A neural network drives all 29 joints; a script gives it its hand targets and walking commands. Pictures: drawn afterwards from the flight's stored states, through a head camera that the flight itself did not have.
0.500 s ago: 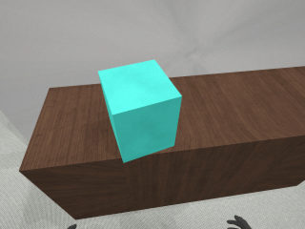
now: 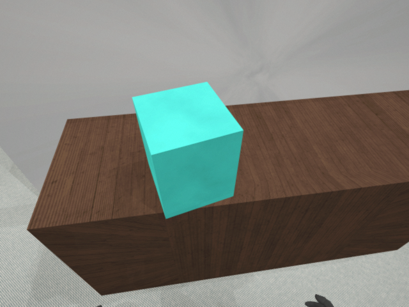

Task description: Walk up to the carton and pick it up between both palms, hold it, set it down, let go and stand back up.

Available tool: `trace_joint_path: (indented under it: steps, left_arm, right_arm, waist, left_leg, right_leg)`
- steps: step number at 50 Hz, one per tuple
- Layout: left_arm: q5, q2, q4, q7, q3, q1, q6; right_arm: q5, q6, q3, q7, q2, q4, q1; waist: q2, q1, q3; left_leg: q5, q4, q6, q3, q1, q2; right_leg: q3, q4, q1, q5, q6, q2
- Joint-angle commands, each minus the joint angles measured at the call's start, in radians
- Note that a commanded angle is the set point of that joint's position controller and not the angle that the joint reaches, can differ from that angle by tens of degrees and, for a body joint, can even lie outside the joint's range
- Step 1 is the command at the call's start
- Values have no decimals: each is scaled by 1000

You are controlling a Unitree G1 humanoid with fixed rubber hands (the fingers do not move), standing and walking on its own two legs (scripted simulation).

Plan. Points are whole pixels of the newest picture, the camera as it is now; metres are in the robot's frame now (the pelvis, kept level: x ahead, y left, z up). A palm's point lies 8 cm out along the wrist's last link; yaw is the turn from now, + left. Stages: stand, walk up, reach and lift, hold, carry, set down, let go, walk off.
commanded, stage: walk up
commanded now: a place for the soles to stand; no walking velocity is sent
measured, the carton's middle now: (186, 150) +0.51 +0.05 +0.00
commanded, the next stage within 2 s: none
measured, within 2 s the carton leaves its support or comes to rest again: neither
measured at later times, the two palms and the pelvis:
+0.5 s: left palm out of the picture +0.12 +0.27 -0.12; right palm out of the picture +0.06 -0.28 -0.12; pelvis +0.04 -0.01 -0.01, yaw +1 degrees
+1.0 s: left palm out of the picture +0.10 +0.29 -0.14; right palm out of the picture +0.11 -0.26 -0.11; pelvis +0.04 +0.01 -0.01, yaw +3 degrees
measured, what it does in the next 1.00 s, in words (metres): steps on the spot: left foot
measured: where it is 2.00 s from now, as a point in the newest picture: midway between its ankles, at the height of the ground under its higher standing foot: outside the picture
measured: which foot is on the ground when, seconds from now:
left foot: down 0.00-0.50, up 0.52-0.74, down 0.76-1.00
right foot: down 0.00-0.78, up 0.80-1.00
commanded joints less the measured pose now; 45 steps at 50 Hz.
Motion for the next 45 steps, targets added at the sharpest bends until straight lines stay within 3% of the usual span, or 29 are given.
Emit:
trace_joint_path:
  steps: [1,3,5,6,9,10,11,12,13,14,19,20,22,23,24,25,26,28,30,32,34,36,37,38,39,40,41,43,45]
  left_arm:
    - [37,305,-40,-5,93,-2,-59]
    - [46,321,-40,-7,105,41,-52]
    - [53,357,-39,-7,120,67,-49]
    - [54,366,-49,-6,124,43,-48]
    - [42,342,-85,-7,114,-26,-40]
    - [37,317,-92,-9,107,-32,-36]
    - [34,286,-104,-11,99,-45,-33]
    - [33,259,-110,-14,94,-47,-31]
    - [36,271,-103,-10,97,-22,-29]
    - [38,299,-102,-6,101,-22,-32]
    - [31,310,-98,-12,109,13,-39]
    - [28,308,-102,-12,110,24,-46]
    - [28,289,-75,-1,109,93,-63]
    - [35,306,-55,8,116,150,-73]
    - [47,372,-45,18,128,203,-82]
    - [42,406,-56,19,131,159,-82]
    - [32,416,-51,14,132,157,-75]
    - [34,400,-65,14,121,106,-67]
    - [27,383,-81,16,112,94,-68]
    - [28,387,-81,16,111,125,-67]
    - [24,394,-82,13,111,117,-61]
    - [20,392,-96,6,105,43,-49]
    - [14,367,-106,3,96,-5,-42]
    - [7,299,-119,3,82,-12,-40]
    - [1,213,-119,5,61,4,-33]
    - [13,304,-86,14,82,10,-10]
    - [14,356,-73,11,94,11,-3]
    - [14,359,-60,-3,104,20,-2]
    - [27,357,-37,-13,113,79,-5]
  right_arm:
    - [-27,-63,-60,12,-334,-3,30]
    - [-35,-55,-58,16,-317,-22,29]
    - [-38,-50,-56,16,-291,-27,42]
    - [-41,-53,-58,16,-292,-24,64]
    - [-43,-72,-63,15,-298,-20,133]
    - [-45,-77,-66,11,-310,-20,158]
    - [-49,-81,-72,10,-339,-22,175]
    - [-52,-85,-89,9,-399,-22,193]
    - [-48,-87,-102,7,-438,-25,199]
    - [-42,-90,-104,2,-443,-34,183]
    - [-38,-76,-109,-3,-430,-73,152]
    - [-36,-73,-113,1,-429,-81,165]
    - [-25,-62,-105,2,-405,-101,134]
    - [-20,-59,-88,2,-351,-116,104]
    - [-7,-64,-60,-2,-269,-134,107]
    - [-7,-61,-42,-8,-232,-127,118]
    - [-19,-47,-67,-17,-320,-106,101]
    - [-12,-51,-78,-10,-350,-99,110]
    - [-10,-56,-77,-4,-330,-88,131]
    - [-10,-59,-77,-3,-324,-81,137]
    - [-9,-64,-75,-4,-317,-76,125]
    - [-12,-74,-78,-7,-309,-44,172]
    - [-19,-84,-84,-11,-311,-16,236]
    - [-30,-92,-103,-20,-360,7,302]
    - [-42,-94,-111,-25,-433,-8,259]
    - [-26,-86,-115,-23,-467,-18,192]
    - [-19,-80,-111,-20,-470,-21,148]
    - [-26,-69,-97,-18,-441,-40,74]
    - [-27,-65,-99,-14,-433,-46,67]
  waist:
    - [-48,14,-162]
    - [-79,25,-73]
    - [-170,34,-12]
    - [-180,26,4]
    - [-149,-14,-2]
    - [-113,-24,-7]
    - [-20,-32,-6]
    - [113,-35,15]
    - [135,-28,50]
    - [89,-21,64]
    - [134,-7,75]
    - [142,-8,44]
    - [118,35,-21]
    - [71,70,-69]
    - [-120,81,-139]
    - [-231,52,-95]
    - [-124,68,-84]
    - [-103,46,14]
    - [-117,30,8]
    - [-132,39,-22]
    - [-146,38,-44]
    - [-130,-10,-56]
    - [-91,-58,-66]
    - [56,-86,-92]
    - [250,-51,-35]
    - [140,-27,17]
    - [137,-22,76]
    - [151,3,197]
    - [158,13,199]
  left_leg:
    - [-255,-132,87,-134,64,78]
    - [-381,-73,75,-112,-89,41]
    - [-296,52,44,-13,-186,-20]
    - [-230,101,37,14,-160,-11]
    - [-170,-14,58,-7,-16,3]
    - [-200,-72,73,-75,28,20]
    - [-294,-161,108,-220,82,85]
    - [-409,-297,166,-474,141,213]
    - [-390,-342,234,-615,176,322]
    - [-282,-317,264,-618,174,339]
    - [23,-227,235,-422,108,271]
    - [74,-192,232,-397,132,256]
    - [233,-38,189,-281,75,202]
    - [277,101,139,-211,-26,152]
    - [150,316,66,-94,-162,34]
    - [-297,394,26,-10,-364,-73]
    - [-370,402,31,-66,-354,-14]
    - [-354,419,38,-63,-330,11]
    - [-313,368,28,-40,-318,35]
    - [-285,312,26,-7,-282,35]
    - [-253,235,33,18,-207,32]
    - [-125,59,51,51,-38,12]
    - [-34,-67,64,42,120,-9]
    - [-70,-162,99,-163,274,69]
    - [-24,-283,160,-566,301,301]
    - [-199,-303,217,-669,176,359]
    - [-298,-319,254,-661,52,365]
    - [-505,-361,236,-533,-120,293]
    - [-467,-353,212,-467,-114,247]
  right_leg:
    - [90,-147,118,-313,-75,-78]
    - [193,-212,113,-509,-115,-123]
    - [323,-323,133,-624,-162,-233]
    - [354,-338,102,-598,-185,-284]
    - [234,-229,13,-491,-156,-227]
    - [178,-160,-35,-475,-128,-177]
    - [107,-29,-124,-419,-92,-109]
    - [7,185,-257,-330,-48,-7]
    - [-5,300,-342,-299,-37,-7]
    - [31,335,-348,-292,-38,-32]
    - [-2,225,-182,-319,-41,-40]
    - [-21,157,-143,-297,-46,-27]
    - [-54,-89,63,-137,-62,-3]
    - [24,-162,230,-75,-82,-23]
    - [274,-233,383,-17,-129,-197]
    - [465,-256,468,137,-187,-352]
    - [477,-229,387,47,-240,-386]
    - [420,-219,262,35,-272,-375]
    - [303,-183,269,231,-258,-335]
    - [264,-133,275,377,-254,-328]
    - [240,-101,235,372,-251,-322]
    - [167,-31,116,258,-217,-284]
    - [115,63,2,182,-179,-239]
    - [53,259,-144,72,-124,-145]
    - [-53,417,-335,-283,-36,12]
    - [19,425,-323,-370,-29,-21]
    - [48,435,-273,-373,-31,-39]
    - [42,422,-204,-305,-41,-53]
    - [19,411,-178,-252,-35,-45]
